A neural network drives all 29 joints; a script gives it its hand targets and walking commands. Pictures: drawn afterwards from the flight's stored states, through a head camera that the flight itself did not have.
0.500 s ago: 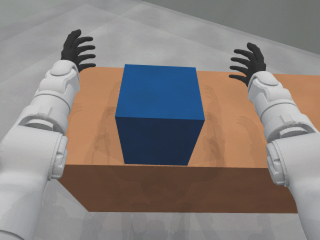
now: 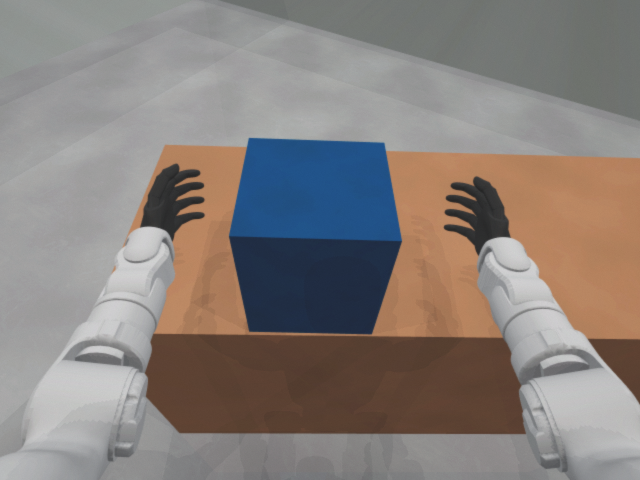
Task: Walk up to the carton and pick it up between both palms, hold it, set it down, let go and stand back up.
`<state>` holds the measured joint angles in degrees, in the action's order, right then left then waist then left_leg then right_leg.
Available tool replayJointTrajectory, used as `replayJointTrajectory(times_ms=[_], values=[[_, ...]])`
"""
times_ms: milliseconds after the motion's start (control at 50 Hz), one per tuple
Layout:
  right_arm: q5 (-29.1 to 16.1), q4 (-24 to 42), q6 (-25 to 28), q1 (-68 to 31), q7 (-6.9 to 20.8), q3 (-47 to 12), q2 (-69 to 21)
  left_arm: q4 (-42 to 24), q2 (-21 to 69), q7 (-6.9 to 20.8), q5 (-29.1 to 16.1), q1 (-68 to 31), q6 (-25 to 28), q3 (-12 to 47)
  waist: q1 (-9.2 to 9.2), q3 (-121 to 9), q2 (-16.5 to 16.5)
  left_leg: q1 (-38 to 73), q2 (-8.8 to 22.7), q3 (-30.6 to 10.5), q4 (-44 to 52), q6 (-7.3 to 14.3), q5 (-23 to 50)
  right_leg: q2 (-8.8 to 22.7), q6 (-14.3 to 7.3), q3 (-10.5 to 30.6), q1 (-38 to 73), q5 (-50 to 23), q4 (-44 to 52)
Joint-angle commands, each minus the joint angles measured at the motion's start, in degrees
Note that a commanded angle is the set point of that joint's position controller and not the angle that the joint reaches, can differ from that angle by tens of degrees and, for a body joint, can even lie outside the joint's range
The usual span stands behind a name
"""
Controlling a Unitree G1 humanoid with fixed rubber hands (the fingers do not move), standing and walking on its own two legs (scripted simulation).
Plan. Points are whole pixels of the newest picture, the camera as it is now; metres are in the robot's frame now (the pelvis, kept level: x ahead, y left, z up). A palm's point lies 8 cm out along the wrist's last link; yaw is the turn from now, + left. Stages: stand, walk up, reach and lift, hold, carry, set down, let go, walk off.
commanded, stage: set down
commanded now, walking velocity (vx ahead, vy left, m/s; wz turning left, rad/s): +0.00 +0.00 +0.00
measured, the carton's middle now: (313, 241) +0.47 +0.02 -0.01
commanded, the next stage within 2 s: none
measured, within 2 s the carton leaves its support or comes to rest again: neither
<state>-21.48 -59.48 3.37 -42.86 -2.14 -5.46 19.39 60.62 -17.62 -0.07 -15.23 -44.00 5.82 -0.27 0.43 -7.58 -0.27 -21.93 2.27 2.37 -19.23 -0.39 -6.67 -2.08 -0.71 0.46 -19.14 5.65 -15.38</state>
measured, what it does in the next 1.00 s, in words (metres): stands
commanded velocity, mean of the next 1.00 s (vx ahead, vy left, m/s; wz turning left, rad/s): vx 0.00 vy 0.00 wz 0.00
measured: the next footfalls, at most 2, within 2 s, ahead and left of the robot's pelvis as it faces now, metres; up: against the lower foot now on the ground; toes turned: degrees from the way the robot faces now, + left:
none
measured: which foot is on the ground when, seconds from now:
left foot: down 0.00-1.00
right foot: down 0.00-1.00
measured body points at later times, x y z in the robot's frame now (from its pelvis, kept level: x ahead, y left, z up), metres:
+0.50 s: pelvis +0.02 +0.00 +0.00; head +0.02 +0.01 +0.45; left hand +0.34 +0.23 +0.02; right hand +0.34 -0.22 +0.02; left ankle +0.02 +0.12 -0.75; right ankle +0.01 -0.11 -0.75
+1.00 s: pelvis +0.04 +0.00 +0.00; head +0.04 +0.01 +0.45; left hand +0.28 +0.22 -0.04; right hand +0.28 -0.21 -0.03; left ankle +0.02 +0.12 -0.75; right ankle +0.01 -0.11 -0.75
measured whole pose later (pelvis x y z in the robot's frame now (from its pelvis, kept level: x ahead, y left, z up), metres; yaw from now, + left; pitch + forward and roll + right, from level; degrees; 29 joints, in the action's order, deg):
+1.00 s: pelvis +0.04 +0.00 +0.00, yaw +0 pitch +4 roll -1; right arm -15.2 -43.5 23.0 0.3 0.9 -4.2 12.4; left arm 43.0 -12.3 -0.5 -12.0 0.4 25.6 2.5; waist 0.0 -4.4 -0.7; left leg -14.0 1.5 1.7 -21.8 -0.4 -12.2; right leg -1.7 -0.6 1.1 -11.7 11.5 -18.8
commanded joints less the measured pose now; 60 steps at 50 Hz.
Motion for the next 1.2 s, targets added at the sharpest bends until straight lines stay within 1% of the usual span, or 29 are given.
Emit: replayJointTrajectory(times_ms=[0, 60, 140, 260, 280, 300, 340, 400, 420, 440, 500, 540, 560, 640, 700, 760, 860, 940, 980, 1040, 1100, 1180], values=[[0.8, 8.9, 2.8, -17.2, -0.1, 2.6, 6.9, -8.1, -7.7, 0.1, 0.7, -15.2, 3.2, -1.8, -0.06, -22.3, -0.1, 19.2, -2.1, -0.6, -1.7, -1.8, 10.2, 0.5, 1.7, -0.4, 3.4, -6.1, 2.2], [1.6, 10.8, 3.6, -14.2, 0.1, 3.6, 6.3, -10.4, -7.1, 0.0, 0.9, -12.3, 4.4, -1.7, -0.22, -21.4, 0.8, 20.7, -1.9, -0.6, -1.6, -2.3, 10.6, 0.4, 1.1, -0.5, 3.1, -5.5, 2.8], [2.3, 13.8, 4.8, -10.0, 0.3, 4.7, 5.8, -14.0, -6.4, -0.3, 1.1, -8.0, 5.8, -1.7, -0.34, -21.3, 1.6, 22.6, -1.9, -0.6, -1.7, -2.9, 12.5, 0.1, 0.5, -0.5, 3.6, -6.6, 3.2], [3.2, 17.9, 6.6, -2.3, 0.5, 5.5, 4.7, -18.3, -5.1, -0.3, 1.8, 0.1, 7.4, -2.0, -0.28, -19.6, 1.4, 23.9, -1.9, -0.6, -1.8, -3.3, 15.0, -0.1, -0.1, -0.1, 5.7, -8.6, 3.7], [3.5, 16.2, 7.2, 6.8, 0.6, 4.4, 4.0, -19.2, -2.9, 0.3, 3.0, 7.2, 8.3, -2.0, -1.67, -20.0, 2.3, 23.5, -2.3, -1.9, -0.8, -2.8, 14.3, 0.4, -0.6, -0.4, 8.2, -9.5, 3.5], [4.0, 17.2, 7.9, 6.5, 0.3, 5.1, 3.9, -20.3, -3.7, 0.7, 3.4, 7.4, 9.3, -2.9, -1.34, -19.6, 2.7, 22.8, -2.4, -2.0, -0.4, -2.7, 14.0, 0.0, -0.6, -0.4, 8.2, -9.7, 3.5], [5.0, 19.5, 9.5, 8.0, 0.4, 5.6, 3.4, -20.4, -3.6, 1.1, 3.7, 10.2, 11.1, -2.8, -1.54, -17.3, 2.3, 21.9, -2.6, -2.0, 0.1, -2.9, 13.2, -0.3, -0.7, -0.4, 9.0, -9.2, 3.3], [5.4, 23.2, 11.1, 10.2, 1.0, 5.3, 2.6, -20.6, -3.4, 0.8, 2.5, 13.2, 13.9, -2.1, -1.12, -13.4, 0.8, 20.3, -2.7, -2.1, 0.6, -2.8, 9.7, -0.2, -0.5, 0.0, 9.1, -5.9, 3.1], [5.4, 23.8, 11.6, 11.9, 1.3, 5.0, 2.4, -20.8, -3.1, 0.5, 2.1, 14.9, 14.8, -1.7, -1.02, -12.0, 0.8, 19.9, -2.7, -2.1, 0.7, -2.9, 9.4, -0.1, -0.4, 0.0, 9.4, -5.8, 2.9], [5.5, 23.3, 12.2, 13.9, 1.5, 5.0, 2.2, -20.7, -2.7, 0.3, 1.9, 16.4, 15.6, -1.0, -1.06, -11.0, 1.1, 19.8, -2.6, -2.0, 0.7, -3.0, 8.8, 0.1, -0.4, 0.2, 9.6, -5.2, 2.7], [5.7, 24.0, 13.7, 15.6, 2.1, 5.0, 2.0, -20.8, -2.6, -0.3, 0.5, 17.8, 18.0, 0.4, -1.07, -10.0, 1.2, 17.5, -2.6, -1.7, 0.2, -3.0, 7.3, 0.1, -0.2, 0.5, 9.2, -4.9, 1.3], [5.5, 24.5, 15.0, 17.6, 2.3, 4.9, 1.9, -21.6, -2.6, -0.6, 0.0, 19.7, 19.7, 1.0, -1.17, -11.0, 1.0, 16.4, -2.7, -1.6, -0.4, -2.8, 7.6, 0.3, 0.1, 1.0, 9.7, -6.7, 0.2], [5.5, 24.3, 15.7, 18.9, 2.3, 4.5, 1.8, -21.2, -2.6, -0.7, -0.2, 20.9, 20.4, 1.2, -1.17, -10.9, 0.3, 15.6, -2.7, -1.6, -0.7, -2.7, 7.6, 0.4, 0.2, 1.2, 10.0, -7.6, -0.3], [5.1, 23.1, 18.0, 23.5, 2.4, 3.5, 1.1, -20.1, -2.2, -0.4, 0.4, 26.1, 22.4, 1.1, -0.98, -10.9, -0.3, 13.4, -3.0, -1.6, -1.5, -2.4, 9.1, 0.6, 0.7, 2.3, 11.6, -12.0, -1.8], [5.3, 22.6, 20.0, 27.4, 2.3, 2.8, 0.6, -19.9, -1.6, -0.1, 1.3, 29.8, 23.2, 0.6, -0.96, -10.1, -0.6, 13.2, -3.0, -1.8, -1.7, -2.6, 10.2, 0.6, 0.9, 2.7, 12.7, -14.0, -2.1], [5.5, 22.5, 21.3, 29.3, 2.5, 2.8, -0.2, -21.1, -1.2, 0.1, 2.2, 31.3, 23.9, 0.5, -0.78, -8.8, 0.0, 12.7, -3.1, -1.5, -1.6, -2.9, 9.1, 0.4, 1.0, 2.9, 12.3, -12.7, -2.3], [5.7, 22.8, 21.6, 31.7, 2.9, 2.9, -0.5, -22.4, -0.7, -0.2, 2.6, 33.8, 23.2, 1.0, -0.59, -7.6, 0.5, 12.8, -3.0, -1.2, -1.6, -3.2, 6.6, 0.1, 0.9, 2.5, 10.7, -8.8, -2.4], [6.4, 23.4, 21.8, 34.9, 3.0, 3.3, -0.8, -24.1, 0.1, -0.4, 3.2, 36.9, 21.8, 1.3, -0.52, -7.2, 0.3, 13.9, -3.0, -1.0, -2.0, -3.5, 7.8, -0.2, 0.8, 2.1, 10.6, -9.2, -2.3], [6.4, 23.1, 21.4, 35.4, 3.1, 3.6, -1.0, -25.8, 0.1, -0.6, 3.6, 37.0, 21.0, 1.2, -0.46, -6.7, 1.1, 14.1, -3.0, -0.9, -1.9, -3.6, 7.4, -0.3, 0.5, 1.9, 10.0, -8.2, -2.4], [6.8, 22.6, 20.6, 38.6, 3.4, 3.7, -1.4, -26.4, 0.8, -0.6, 4.9, 40.6, 18.8, 1.0, -0.12, -4.9, 1.1, 15.1, -2.8, -0.7, -1.6, -3.7, 7.5, -0.4, 0.4, 1.7, 9.9, -7.4, -1.9], [7.5, 24.0, 20.2, 40.1, 3.3, 3.8, -1.6, -27.9, 1.3, -0.7, 5.5, 42.7, 17.0, 0.9, 0.06, -3.9, 0.3, 15.9, -2.7, -0.8, -1.3, -3.6, 8.0, -0.6, 0.3, 1.4, 10.4, -7.0, -1.5], [8.4, 24.7, 19.1, 43.1, 3.4, 4.0, -2.2, -30.5, 1.7, -0.7, 6.8, 44.9, 14.3, 0.6, 0.42, -2.3, 0.9, 16.8, -2.7, -0.5, -0.9, -3.6, 8.5, -0.6, 0.2, 1.4, 10.2, -6.6, -0.8]])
